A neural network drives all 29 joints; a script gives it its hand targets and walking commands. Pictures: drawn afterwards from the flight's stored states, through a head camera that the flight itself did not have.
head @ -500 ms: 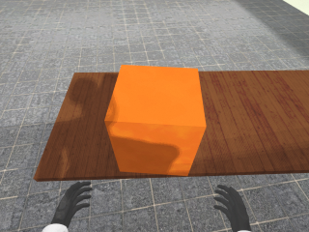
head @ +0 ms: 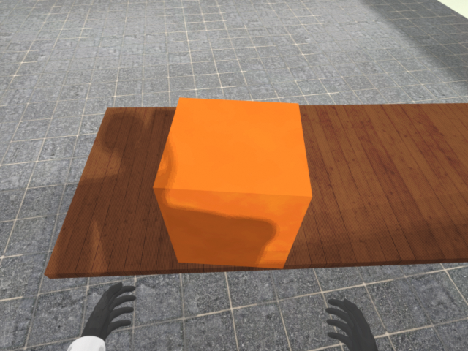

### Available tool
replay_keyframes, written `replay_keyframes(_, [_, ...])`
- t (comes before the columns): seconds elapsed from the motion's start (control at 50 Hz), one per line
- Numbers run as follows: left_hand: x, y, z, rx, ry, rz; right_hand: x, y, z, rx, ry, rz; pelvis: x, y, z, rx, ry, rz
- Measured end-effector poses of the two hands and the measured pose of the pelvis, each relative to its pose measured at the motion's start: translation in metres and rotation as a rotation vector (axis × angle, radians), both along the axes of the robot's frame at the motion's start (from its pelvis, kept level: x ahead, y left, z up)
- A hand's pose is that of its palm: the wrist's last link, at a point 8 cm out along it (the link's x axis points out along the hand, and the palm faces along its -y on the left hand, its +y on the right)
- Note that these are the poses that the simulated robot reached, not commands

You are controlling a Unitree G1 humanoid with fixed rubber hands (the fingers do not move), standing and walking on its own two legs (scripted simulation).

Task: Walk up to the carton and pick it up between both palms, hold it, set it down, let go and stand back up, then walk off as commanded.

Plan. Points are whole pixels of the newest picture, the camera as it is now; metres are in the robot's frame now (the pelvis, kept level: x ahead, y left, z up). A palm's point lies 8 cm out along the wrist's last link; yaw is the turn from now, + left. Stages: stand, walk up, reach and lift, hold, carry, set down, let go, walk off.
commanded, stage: set down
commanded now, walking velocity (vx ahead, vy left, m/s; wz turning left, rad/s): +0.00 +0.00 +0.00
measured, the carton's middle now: (234, 188) +0.38 +0.01 +0.05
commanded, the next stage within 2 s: let go in 0.28 s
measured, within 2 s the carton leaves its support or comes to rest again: neither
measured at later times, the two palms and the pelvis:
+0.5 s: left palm (106, 325) +0.17 +0.23 -0.07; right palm (369, 343) +0.15 -0.23 -0.09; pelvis +0.02 +0.00 +0.00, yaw +0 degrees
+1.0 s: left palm out of the picture +0.12 +0.30 -0.07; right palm out of the picture +0.12 -0.29 -0.08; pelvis -0.01 +0.00 +0.00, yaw +0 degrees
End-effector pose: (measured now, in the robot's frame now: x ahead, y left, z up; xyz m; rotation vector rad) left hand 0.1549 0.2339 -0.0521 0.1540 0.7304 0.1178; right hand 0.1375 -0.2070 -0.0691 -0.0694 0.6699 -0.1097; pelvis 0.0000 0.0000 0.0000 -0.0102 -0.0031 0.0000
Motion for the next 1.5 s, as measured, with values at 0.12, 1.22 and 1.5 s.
replay_keyframes(0.12, [0.007, 0.002, -0.007, 0.010, 0.050, 0.012, 0.012, -0.007, -0.008, -0.021, 0.016, 0.018, 0.010, 0.000, 0.000, 0.000, 0.013, 0.000])
replay_keyframes(1.22, [-0.069, 0.074, -0.030, 0.201, 0.223, 0.041, -0.023, -0.088, -0.014, -0.253, 0.244, 0.024, -0.010, 0.000, -0.003, 0.003, -0.036, 0.001])
replay_keyframes(1.5, [-0.071, 0.070, -0.034, 0.202, 0.252, 0.021, -0.029, -0.088, -0.020, -0.244, 0.275, 0.021, -0.011, 0.000, -0.003, 0.003, -0.037, 0.001])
